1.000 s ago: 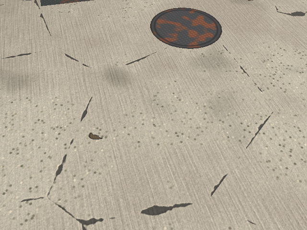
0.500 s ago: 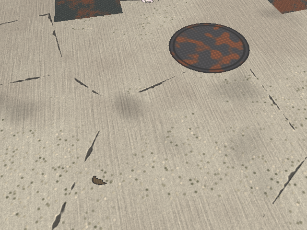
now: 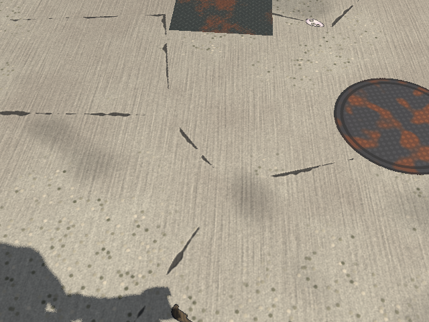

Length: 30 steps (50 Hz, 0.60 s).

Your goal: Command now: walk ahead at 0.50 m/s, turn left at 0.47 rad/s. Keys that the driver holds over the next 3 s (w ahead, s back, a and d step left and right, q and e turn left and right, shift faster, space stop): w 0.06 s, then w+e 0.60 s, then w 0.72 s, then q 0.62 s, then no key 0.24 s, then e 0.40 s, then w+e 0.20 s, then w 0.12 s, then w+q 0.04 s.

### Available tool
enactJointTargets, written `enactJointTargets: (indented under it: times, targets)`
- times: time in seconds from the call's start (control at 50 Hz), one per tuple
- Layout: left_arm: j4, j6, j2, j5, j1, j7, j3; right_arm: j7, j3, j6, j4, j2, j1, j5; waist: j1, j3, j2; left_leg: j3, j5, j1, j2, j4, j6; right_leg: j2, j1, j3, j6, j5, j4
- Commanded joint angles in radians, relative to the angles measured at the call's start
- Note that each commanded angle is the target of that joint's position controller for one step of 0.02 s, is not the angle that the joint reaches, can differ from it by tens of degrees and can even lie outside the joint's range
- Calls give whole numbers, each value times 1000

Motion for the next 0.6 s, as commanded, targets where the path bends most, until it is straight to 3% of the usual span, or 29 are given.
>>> enactJointTargets:
  times: [0.02,0.08,0.14,0.2,0.26,0.32,0.34,0.36,0.38,0.4,0.42,0.44,0.46,0.48,0.5,0.52,0.56,0.6]
  targets:
    - [-71,0,109,14,30,1,32,-13,-24,-22,-80,-106,-8,-6,28,-127,34,-340,293,212,278,-247,204,-65,-176,33,23,76,-82]
    - [-91,17,69,19,-33,2,17,-31,-25,-26,-53,-127,30,-4,11,-86,48,-223,371,150,242,-280,179,-62,-189,-2,58,232,-256]
    - [-104,13,48,7,-119,-10,4,-36,-21,-27,-31,-130,59,-6,-37,-64,74,-124,306,138,200,-287,119,-42,-136,-27,46,469,-478]
    - [-126,9,55,-10,-194,-24,0,-31,-19,-33,2,-145,105,-8,-79,-32,77,-128,196,197,244,-309,107,-24,-134,-32,18,566,-581]
    - [-155,6,69,-14,-238,-42,1,-31,-22,-27,35,-150,129,-9,-89,0,64,-124,254,357,307,-271,98,-14,-236,-21,-26,471,-629]
    - [-166,5,82,-13,-201,-62,6,-42,-29,-12,44,-167,110,-9,-53,-26,77,-82,528,453,333,-173,66,28,-206,-41,-75,321,-646]
    - [-155,9,102,-9,-143,-62,16,-47,-31,-7,38,-178,94,-12,-22,-74,95,-61,717,461,323,-101,51,63,-116,-72,-92,281,-638]
    - [-127,12,131,-5,-29,-58,34,-52,-30,2,31,-181,70,-12,43,-145,91,-22,873,443,292,45,30,106,40,-107,-117,290,-659]
    - [-98,16,178,-3,115,-50,56,-59,-22,4,16,-170,58,-16,113,-231,61,13,816,316,255,258,-5,76,279,-39,-158,355,-663]
    - [-99,20,283,4,225,-42,82,-55,3,-15,-20,-98,156,-34,93,-373,-136,50,373,-58,128,649,-80,-166,672,369,-315,344,-654]
    - [-84,24,229,-18,253,-43,70,-40,21,-40,-10,-63,164,-34,93,-455,-249,-57,-361,-315,-6,855,-115,-275,846,759,-412,180,-829]
    - [-94,30,176,-20,220,-38,53,-22,7,-66,-35,-137,86,1,119,-351,-157,-140,-328,-429,66,907,-94,-251,792,692,-357,30,-870]
    - [-115,35,156,-11,162,-32,48,-15,9,-81,-63,-142,-3,18,111,-234,-70,-120,-252,-445,111,862,-82,-217,650,571,-320,40,-887]
    - [-126,38,142,-4,109,-32,41,-18,10,-87,-74,-134,-46,1,76,-133,15,-103,-205,-423,144,765,-81,-180,489,482,-300,136,-912]
    - [-138,36,122,3,77,-29,34,-24,1,-82,-76,-140,-45,-21,42,-106,18,-101,-167,-360,174,685,-89,-149,392,423,-289,239,-930]
    - [-150,38,120,6,59,-26,31,-27,0,-75,-79,-132,-28,-29,16,-95,-9,-96,-153,-314,181,646,-101,-123,330,395,-290,307,-948]
    - [-154,38,128,0,55,-18,35,-32,3,-58,-76,-109,2,-33,-5,-92,-38,-75,-136,-284,186,566,-132,-99,258,334,-298,409,-964]
    - [-147,39,156,-4,76,-6,45,-39,12,-49,-92,-88,-48,-35,5,-76,-39,-55,-48,-282,175,444,-164,-73,206,276,-290,471,-969]
Next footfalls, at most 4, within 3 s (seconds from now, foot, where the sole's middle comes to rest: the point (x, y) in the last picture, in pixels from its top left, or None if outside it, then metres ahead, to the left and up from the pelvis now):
0.38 right None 0.41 -0.15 -0.77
0.86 left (217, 239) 0.71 0.01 -0.77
1.36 right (304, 192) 0.90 -0.31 -0.77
1.86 left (246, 156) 1.06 -0.11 -0.77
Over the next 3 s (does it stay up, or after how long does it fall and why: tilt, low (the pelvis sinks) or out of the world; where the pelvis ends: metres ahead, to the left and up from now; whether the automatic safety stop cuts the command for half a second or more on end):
stays up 1.03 -0.30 -0.01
